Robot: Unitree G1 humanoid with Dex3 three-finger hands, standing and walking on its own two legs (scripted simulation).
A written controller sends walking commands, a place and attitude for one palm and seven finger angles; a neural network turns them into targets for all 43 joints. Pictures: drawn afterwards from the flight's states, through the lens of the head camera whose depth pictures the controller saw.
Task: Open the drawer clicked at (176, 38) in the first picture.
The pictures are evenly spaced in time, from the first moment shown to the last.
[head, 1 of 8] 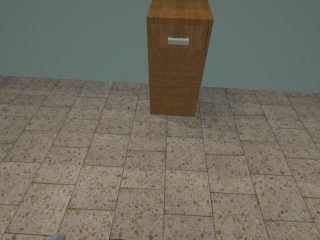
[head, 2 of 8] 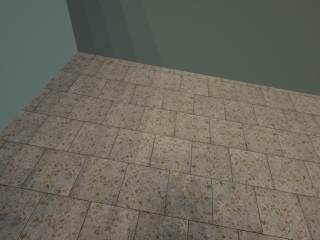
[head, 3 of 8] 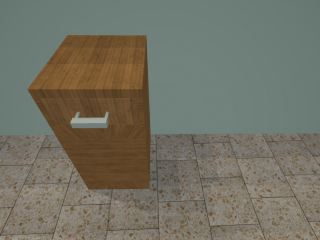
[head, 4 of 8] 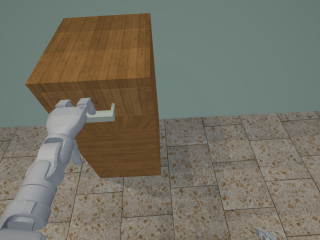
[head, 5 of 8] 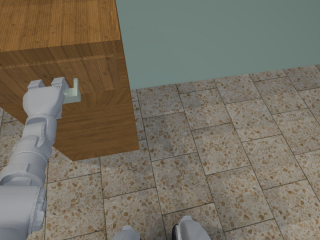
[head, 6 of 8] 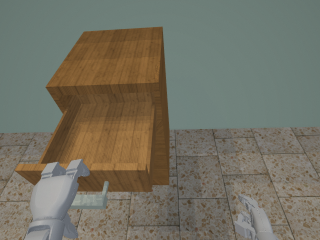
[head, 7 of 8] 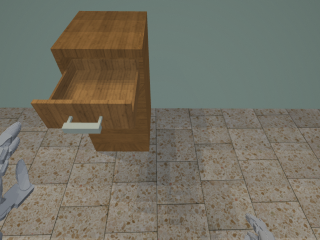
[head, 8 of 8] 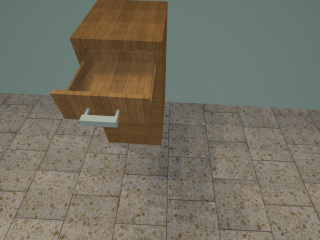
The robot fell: no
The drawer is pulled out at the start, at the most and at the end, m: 0.00 0.30 0.30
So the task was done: yes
